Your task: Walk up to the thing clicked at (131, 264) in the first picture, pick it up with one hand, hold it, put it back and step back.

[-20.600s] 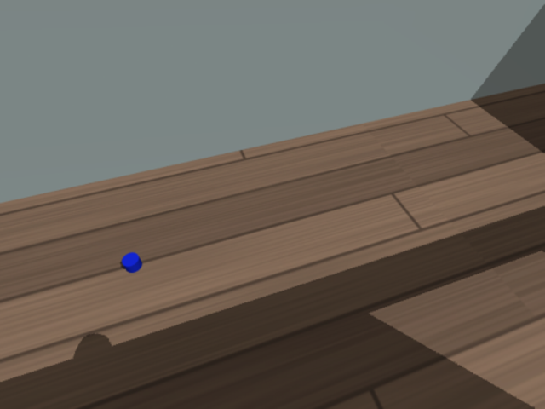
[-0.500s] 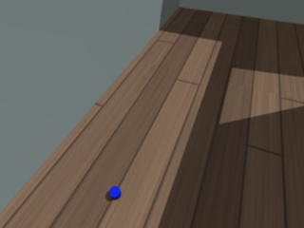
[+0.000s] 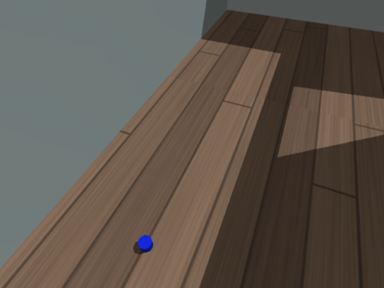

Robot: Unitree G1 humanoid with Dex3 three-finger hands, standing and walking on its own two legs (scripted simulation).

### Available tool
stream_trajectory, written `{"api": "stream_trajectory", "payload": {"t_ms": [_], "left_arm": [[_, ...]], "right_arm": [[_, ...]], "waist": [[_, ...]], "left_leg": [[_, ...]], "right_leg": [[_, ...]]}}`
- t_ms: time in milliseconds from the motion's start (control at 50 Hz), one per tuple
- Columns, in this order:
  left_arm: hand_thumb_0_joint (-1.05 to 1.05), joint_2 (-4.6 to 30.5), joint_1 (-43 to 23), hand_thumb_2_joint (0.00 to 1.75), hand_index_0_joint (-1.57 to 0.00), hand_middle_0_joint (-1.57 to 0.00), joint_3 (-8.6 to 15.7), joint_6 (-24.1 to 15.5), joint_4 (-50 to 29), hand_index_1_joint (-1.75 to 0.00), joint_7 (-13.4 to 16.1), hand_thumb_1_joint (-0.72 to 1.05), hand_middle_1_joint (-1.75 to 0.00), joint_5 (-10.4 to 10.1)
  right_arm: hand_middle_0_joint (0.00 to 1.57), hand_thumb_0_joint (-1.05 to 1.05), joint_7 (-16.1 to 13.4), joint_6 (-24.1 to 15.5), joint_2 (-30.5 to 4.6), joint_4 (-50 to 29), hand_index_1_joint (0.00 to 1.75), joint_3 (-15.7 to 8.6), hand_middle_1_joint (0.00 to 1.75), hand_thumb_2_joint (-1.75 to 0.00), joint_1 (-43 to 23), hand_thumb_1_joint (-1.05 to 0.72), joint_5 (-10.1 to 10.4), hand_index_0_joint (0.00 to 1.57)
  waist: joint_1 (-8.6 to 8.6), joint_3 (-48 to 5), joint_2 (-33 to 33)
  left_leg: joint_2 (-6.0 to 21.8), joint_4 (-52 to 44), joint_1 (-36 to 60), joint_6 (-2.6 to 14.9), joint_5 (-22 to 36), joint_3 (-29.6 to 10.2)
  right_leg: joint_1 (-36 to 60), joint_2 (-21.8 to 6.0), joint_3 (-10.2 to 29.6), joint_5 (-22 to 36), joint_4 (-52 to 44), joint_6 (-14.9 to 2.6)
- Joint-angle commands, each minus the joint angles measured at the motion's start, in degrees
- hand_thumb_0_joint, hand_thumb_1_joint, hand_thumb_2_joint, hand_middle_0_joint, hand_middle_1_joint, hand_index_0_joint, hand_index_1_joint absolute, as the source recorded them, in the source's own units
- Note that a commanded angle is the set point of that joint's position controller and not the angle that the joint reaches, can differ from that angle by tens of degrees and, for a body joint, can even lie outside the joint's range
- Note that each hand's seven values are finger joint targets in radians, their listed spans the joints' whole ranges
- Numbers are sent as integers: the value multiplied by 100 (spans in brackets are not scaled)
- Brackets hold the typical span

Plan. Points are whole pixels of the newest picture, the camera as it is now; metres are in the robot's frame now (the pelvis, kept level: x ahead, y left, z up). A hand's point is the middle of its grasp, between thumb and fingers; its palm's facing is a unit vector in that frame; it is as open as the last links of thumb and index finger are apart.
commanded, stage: stand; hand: left
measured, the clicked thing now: (145, 243) +0.48 +0.26 -0.76
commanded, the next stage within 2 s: walk up in 0.26 s
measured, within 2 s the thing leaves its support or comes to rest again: neither
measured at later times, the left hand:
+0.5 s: hand out of the picture +0.09 +0.27 -0.16, palm faces -0.03 -0.93 -0.36, open 7.3 cm
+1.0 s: hand out of the picture +0.14 +0.27 -0.16, palm faces -0.08 -0.92 -0.38, open 7.3 cm
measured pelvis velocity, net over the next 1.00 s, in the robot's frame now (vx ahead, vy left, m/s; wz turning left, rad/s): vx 0.03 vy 0.02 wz -0.06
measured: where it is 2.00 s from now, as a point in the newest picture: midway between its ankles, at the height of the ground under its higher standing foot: outside the picture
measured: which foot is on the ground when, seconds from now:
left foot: down 0.00-1.00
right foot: down 0.00-1.00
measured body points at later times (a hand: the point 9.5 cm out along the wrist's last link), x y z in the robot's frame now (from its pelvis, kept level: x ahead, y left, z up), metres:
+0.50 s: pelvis +0.02 +0.02 +0.00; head +0.03 +0.01 +0.45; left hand +0.09 +0.32 -0.13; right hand +0.08 -0.29 -0.14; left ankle +0.00 +0.15 -0.75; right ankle +0.01 -0.13 -0.75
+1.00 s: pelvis +0.03 +0.02 -0.01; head +0.04 +0.01 +0.44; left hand +0.14 +0.32 -0.13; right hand +0.10 -0.29 -0.14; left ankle +0.00 +0.15 -0.75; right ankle +0.01 -0.13 -0.75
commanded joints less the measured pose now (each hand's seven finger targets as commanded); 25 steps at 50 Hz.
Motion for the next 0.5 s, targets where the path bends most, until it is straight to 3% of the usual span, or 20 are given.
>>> {"api": "stream_trajectory", "payload": {"t_ms": [0,80,140,220,260,300,340,420,480], "left_arm": [[0,1254,-224,90,-20,-20,225,-160,-345,-30,83,90,-30,-41],[0,1250,-222,90,-20,-20,216,-142,-353,-30,89,90,-30,-32],[0,1209,-175,90,-20,-20,187,-138,-348,-30,89,90,-30,-24],[0,1252,-154,90,-20,-20,204,-125,-316,-30,73,90,-30,-34],[0,1387,-20,90,-20,-20,323,-209,-383,-30,83,90,-30,25],[0,1422,-117,90,-20,-20,368,-223,-403,-30,94,90,-30,42],[0,1408,-164,90,-20,-20,376,-226,-454,-30,101,90,-30,49],[0,1279,-74,90,-20,-20,345,-233,-532,-30,109,90,-30,8],[0,1231,26,90,-20,-20,314,-239,-550,-30,130,90,-30,-20]], "right_arm": [[20,0,-79,-145,-1211,-366,30,-198,30,-90,-233,-90,25,20],[20,0,-83,-120,-1217,-371,30,-214,30,-90,-210,-90,17,20],[20,0,-83,-113,-1240,-374,30,-224,30,-90,-276,-90,33,20],[20,0,-79,-118,-1204,-351,30,-203,30,-90,-199,-90,26,20],[20,0,-32,-61,-1252,-485,30,-309,30,-90,-113,-90,-54,20],[20,0,-14,-45,-1150,-525,30,-300,30,-90,-46,-90,-58,20],[20,0,-10,-39,-1163,-572,30,-326,30,-90,-29,-90,-63,20],[20,0,-14,-89,-1207,-661,30,-355,30,-90,35,-90,-57,20],[20,0,-30,-92,-1282,-747,30,-396,30,-90,-1,-90,-37,20]], "waist": [[32,-503,119],[22,-475,36],[29,-467,129],[23,-330,94],[89,-486,96],[64,-304,-123],[49,-105,-263],[73,-74,-97],[73,-427,9]], "left_leg": [[500,-243,74,301,773,-333],[491,-273,41,294,595,-324],[511,-232,110,302,708,-337],[474,-347,-8,304,280,-345],[229,-44,68,428,-355,-90],[168,29,-113,406,-513,-63],[174,51,-183,405,-519,-96],[333,-30,-9,450,289,-241],[439,64,226,509,1024,-227]], "right_leg": [[90,-665,456,842,-252,-178],[23,-641,428,558,-294,-174],[-6,-647,426,686,-277,-173],[-85,-639,462,315,-310,-171],[-20,-589,609,-273,-381,-224],[-136,-631,753,-664,-487,-259],[-307,-663,814,-697,-493,-287],[-323,-477,543,327,-56,-238],[1,-443,415,1249,190,-208]]}}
